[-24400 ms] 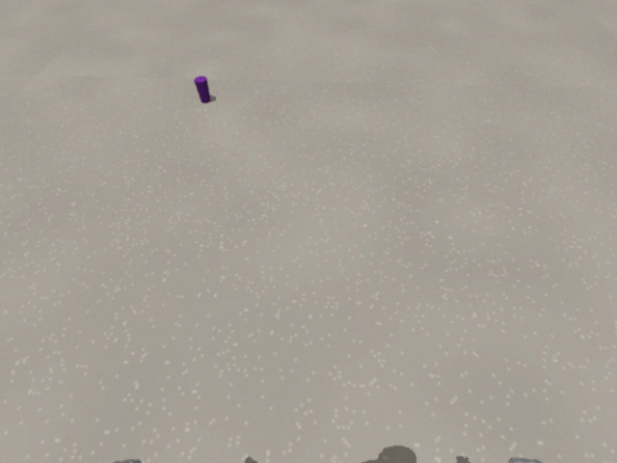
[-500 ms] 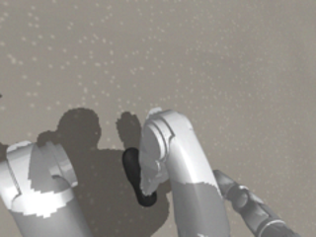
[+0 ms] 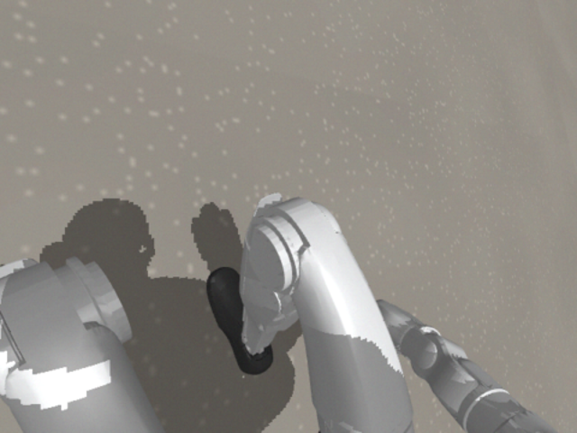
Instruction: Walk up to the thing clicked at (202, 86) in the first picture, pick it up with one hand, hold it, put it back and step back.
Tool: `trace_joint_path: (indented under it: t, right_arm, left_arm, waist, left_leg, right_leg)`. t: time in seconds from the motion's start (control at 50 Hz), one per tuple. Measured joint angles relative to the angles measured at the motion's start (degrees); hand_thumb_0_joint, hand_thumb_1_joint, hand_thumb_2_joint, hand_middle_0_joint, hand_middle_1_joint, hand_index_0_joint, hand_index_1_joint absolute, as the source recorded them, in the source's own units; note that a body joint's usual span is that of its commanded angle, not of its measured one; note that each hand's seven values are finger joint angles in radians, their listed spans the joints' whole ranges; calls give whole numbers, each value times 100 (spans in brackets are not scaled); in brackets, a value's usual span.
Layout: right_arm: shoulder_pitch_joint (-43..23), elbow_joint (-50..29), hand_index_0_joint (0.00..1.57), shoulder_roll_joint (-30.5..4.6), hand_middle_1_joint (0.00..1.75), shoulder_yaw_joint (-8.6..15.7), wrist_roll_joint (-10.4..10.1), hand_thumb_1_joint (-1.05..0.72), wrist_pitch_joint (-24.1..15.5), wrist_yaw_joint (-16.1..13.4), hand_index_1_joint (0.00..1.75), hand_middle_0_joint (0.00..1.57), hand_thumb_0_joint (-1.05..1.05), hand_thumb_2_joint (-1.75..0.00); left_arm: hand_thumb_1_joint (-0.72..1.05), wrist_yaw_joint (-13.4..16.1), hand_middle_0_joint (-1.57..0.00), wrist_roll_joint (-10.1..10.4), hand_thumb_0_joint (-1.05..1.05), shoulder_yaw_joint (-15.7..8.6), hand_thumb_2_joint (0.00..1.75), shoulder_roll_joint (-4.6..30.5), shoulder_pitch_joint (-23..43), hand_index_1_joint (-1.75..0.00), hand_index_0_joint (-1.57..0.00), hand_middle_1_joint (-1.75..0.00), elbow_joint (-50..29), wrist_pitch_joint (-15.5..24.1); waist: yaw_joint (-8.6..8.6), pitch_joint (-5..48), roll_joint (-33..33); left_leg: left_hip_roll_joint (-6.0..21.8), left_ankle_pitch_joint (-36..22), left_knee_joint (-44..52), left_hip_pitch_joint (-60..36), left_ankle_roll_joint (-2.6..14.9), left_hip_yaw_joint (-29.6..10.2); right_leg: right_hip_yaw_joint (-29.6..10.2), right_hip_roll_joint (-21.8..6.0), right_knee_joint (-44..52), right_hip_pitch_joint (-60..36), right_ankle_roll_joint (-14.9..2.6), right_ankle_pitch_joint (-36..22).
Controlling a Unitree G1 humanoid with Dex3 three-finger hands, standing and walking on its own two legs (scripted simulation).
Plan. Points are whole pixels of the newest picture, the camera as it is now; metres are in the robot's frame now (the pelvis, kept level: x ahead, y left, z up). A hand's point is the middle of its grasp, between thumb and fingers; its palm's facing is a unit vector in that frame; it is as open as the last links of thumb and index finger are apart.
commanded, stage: lower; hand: left
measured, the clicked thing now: out of the picture +0.44 +0.31 -0.21
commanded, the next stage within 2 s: loosen in 0.08 s
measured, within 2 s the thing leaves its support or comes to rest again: rests again in 1.72 s
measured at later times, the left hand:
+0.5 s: hand out of the picture +0.45 +0.32 -0.18, palm faces +0.49 -0.87 -0.01, open 10.5 cm
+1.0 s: hand out of the picture +0.46 +0.32 -0.17, palm faces +0.49 -0.87 -0.01, open 11.7 cm
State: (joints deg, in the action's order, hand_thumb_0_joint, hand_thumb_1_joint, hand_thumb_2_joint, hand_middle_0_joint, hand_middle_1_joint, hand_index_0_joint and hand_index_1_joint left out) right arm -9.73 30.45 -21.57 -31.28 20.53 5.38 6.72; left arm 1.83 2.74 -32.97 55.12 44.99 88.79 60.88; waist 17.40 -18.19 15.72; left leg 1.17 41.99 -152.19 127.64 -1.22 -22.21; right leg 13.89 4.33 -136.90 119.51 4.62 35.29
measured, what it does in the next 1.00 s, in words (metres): stands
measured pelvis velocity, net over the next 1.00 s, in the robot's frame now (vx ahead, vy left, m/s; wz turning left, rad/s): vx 0.00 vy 0.00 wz -0.02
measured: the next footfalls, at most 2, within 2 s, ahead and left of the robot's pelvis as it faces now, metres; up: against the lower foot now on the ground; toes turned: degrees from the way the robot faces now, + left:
none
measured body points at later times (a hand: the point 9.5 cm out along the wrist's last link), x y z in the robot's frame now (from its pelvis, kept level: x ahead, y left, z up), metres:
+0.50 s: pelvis +0.00 +0.00 +0.00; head +0.24 +0.20 +0.32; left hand +0.42 +0.37 -0.17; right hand +0.16 -0.25 -0.03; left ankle +0.07 +0.12 -0.25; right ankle +0.14 -0.12 -0.25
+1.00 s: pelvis +0.00 +0.00 +0.01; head +0.24 +0.20 +0.32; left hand +0.43 +0.37 -0.17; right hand +0.16 -0.24 -0.03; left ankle +0.07 +0.12 -0.25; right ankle +0.14 -0.12 -0.25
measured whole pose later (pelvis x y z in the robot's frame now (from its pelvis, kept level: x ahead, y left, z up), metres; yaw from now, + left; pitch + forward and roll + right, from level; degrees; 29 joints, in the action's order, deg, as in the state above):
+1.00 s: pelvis +0.00 +0.00 +0.01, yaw -1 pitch +14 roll -19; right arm -11.1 30.3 -21.1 -32.6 21.6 5.4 6.5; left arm 3.4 2.4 -31.1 56.2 45.8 90.2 62.4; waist 17.5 -18.2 16.6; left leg 1.5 42.2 -151.8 127.0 -0.7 -23.4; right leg 15.0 4.7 -135.2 118.0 4.7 34.9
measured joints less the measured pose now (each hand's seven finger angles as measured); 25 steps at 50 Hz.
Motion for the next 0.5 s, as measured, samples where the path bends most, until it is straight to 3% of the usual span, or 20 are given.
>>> trace_joint_path:
  t: [0.28,0.5]
  right_arm:
    - [-69,-21,21,-7,30,-84,52,-91,0,-13,30,21,-1,-90]
    - [-123,-29,21,17,30,-106,88,-92,12,-24,30,21,-1,-89]
  left_arm:
    - [-60,58,-91,32,0,53,98,73,-16,-113,-80,-117,67,102]
    - [-48,122,-96,-27,-1,106,77,58,-6,-94,-86,-99,64,128]
  waist:
    - [-5,-40,68]
    - [-5,-38,99]
  left_leg:
    - [14,17,-6,-32,23,-67]
    - [15,5,-2,-62,46,-90]
  right_leg:
    - [53,29,62,-63,22,-18]
    - [79,37,102,-125,10,-34]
